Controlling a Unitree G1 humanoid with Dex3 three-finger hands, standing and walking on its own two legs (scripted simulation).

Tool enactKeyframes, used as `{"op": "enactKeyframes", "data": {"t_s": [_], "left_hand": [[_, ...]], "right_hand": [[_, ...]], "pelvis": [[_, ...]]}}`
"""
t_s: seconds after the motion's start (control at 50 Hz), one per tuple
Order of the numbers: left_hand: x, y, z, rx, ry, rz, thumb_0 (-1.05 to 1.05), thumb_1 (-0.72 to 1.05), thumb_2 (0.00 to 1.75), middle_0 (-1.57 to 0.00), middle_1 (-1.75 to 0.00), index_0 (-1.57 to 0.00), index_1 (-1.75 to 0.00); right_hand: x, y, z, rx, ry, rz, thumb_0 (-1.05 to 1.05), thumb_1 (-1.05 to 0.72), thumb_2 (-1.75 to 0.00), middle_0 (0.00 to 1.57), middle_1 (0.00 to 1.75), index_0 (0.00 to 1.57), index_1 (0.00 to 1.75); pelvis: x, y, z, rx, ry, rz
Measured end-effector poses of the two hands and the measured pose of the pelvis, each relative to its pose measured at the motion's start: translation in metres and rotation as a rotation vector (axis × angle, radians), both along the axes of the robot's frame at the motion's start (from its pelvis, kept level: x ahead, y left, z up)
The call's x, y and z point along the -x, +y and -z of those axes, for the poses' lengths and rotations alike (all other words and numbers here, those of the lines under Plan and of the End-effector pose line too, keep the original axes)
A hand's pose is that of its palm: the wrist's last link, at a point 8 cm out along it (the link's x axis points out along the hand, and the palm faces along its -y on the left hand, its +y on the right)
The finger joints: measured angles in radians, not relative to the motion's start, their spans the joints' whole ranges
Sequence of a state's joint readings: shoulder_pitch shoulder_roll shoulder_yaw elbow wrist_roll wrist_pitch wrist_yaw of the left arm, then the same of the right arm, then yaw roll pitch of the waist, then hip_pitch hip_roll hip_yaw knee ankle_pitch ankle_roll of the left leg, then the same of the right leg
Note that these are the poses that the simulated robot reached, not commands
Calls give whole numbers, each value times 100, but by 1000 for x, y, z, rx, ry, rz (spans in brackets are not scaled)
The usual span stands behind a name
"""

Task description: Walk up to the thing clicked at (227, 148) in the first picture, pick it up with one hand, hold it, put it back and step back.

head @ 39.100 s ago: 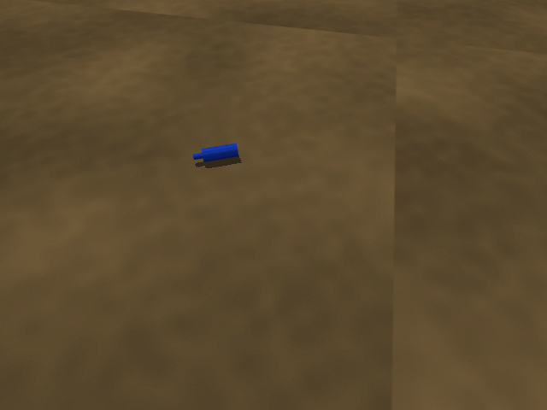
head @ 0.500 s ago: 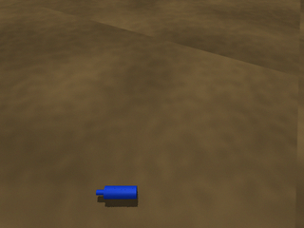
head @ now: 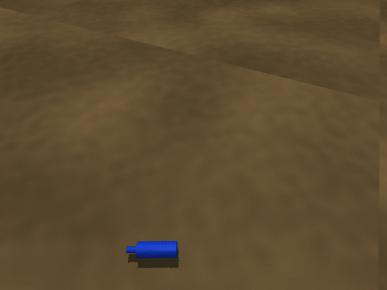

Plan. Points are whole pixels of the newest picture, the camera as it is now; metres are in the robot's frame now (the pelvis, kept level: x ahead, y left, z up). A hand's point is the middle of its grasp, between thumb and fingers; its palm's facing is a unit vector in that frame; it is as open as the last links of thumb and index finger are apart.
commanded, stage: stand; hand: left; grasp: from above
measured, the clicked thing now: (152, 249) +0.48 +0.24 -0.74
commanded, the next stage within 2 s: step back in 1.66 s
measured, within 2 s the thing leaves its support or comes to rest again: neither
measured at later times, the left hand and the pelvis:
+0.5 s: hand out of the picture +0.07 +0.23 -0.16, palm faces +0.00 -0.95 -0.32, open 7.4 cm; pelvis +0.01 +0.00 +0.00, yaw -1 degrees
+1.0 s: hand out of the picture +0.11 +0.24 -0.16, palm faces +0.00 -0.95 -0.32, open 7.4 cm; pelvis +0.02 +0.00 +0.00, yaw -1 degrees
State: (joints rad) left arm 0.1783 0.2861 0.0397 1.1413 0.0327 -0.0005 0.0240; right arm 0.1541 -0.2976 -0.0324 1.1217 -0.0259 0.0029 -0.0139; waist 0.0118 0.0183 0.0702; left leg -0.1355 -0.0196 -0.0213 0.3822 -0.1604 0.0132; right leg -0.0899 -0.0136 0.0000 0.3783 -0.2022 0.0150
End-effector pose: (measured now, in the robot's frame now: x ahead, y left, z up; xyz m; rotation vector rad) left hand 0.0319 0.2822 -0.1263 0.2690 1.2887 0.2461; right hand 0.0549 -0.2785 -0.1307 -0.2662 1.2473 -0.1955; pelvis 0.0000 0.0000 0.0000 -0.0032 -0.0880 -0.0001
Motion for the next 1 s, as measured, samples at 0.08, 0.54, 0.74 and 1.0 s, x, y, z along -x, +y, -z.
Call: {"op": "enactKeyframes", "data": {"t_s": [0.08,0.54,0.74,1.0], "left_hand": [[-2,0,-1,-1,3,3,1,90,90,-21,-30,-20,-30],[-35,-3,-1,13,-4,31,1,90,90,-21,-30,-20,-30],[-55,0,-4,11,-31,40,1,90,90,-21,-30,-20,-30],[-67,5,-6,7,-50,51,1,90,90,-21,-30,-20,-30]], "right_hand": [[3,-3,-1,5,8,4,0,-91,-90,20,30,20,30],[-11,-9,-4,13,21,2,0,-91,-90,20,30,20,30],[-26,-10,-7,23,4,-1,0,-91,-90,20,30,20,30],[-35,-11,-11,33,-17,-3,0,-91,-90,20,30,20,30]], "pelvis": [[0,-1,-1,2,0,2],[-14,-3,-3,0,24,10],[-21,-1,-3,-1,29,14],[-25,1,-4,-2,31,17]]}}
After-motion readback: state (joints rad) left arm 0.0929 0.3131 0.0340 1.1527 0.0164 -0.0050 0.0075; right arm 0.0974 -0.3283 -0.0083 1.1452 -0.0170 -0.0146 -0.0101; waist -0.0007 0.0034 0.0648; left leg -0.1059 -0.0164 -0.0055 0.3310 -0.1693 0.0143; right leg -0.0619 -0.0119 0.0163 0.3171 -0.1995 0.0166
